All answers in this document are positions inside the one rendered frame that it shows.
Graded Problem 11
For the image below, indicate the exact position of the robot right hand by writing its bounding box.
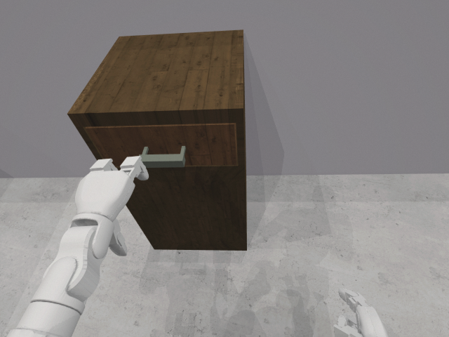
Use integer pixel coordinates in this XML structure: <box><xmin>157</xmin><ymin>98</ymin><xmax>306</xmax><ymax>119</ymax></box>
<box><xmin>333</xmin><ymin>288</ymin><xmax>388</xmax><ymax>337</ymax></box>

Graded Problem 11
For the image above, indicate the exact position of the robot left hand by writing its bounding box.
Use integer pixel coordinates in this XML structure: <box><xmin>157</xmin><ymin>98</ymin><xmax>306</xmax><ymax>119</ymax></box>
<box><xmin>75</xmin><ymin>156</ymin><xmax>149</xmax><ymax>256</ymax></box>

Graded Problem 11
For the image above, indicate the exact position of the drawer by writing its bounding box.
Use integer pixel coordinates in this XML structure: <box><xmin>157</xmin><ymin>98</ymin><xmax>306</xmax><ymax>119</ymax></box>
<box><xmin>86</xmin><ymin>123</ymin><xmax>237</xmax><ymax>166</ymax></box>

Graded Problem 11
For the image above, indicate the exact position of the cabinet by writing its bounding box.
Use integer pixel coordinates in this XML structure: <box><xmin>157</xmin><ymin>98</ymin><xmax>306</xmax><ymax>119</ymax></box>
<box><xmin>67</xmin><ymin>29</ymin><xmax>247</xmax><ymax>251</ymax></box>

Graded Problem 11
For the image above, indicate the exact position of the left robot forearm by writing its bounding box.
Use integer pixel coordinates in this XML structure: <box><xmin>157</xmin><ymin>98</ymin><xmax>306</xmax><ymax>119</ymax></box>
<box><xmin>7</xmin><ymin>213</ymin><xmax>114</xmax><ymax>337</ymax></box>

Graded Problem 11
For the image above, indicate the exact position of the handle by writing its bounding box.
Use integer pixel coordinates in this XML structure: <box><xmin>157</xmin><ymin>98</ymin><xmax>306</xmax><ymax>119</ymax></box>
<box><xmin>139</xmin><ymin>146</ymin><xmax>186</xmax><ymax>168</ymax></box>

